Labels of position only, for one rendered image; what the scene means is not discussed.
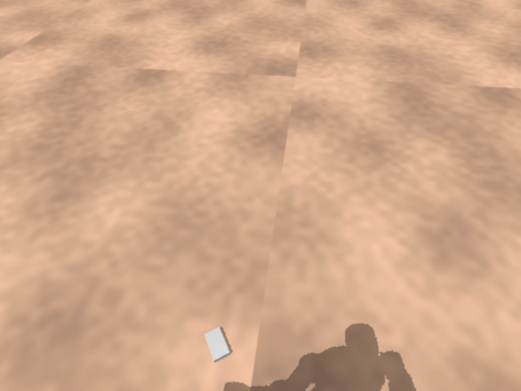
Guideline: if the small box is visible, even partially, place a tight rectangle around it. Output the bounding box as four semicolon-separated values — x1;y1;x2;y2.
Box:
204;327;230;362

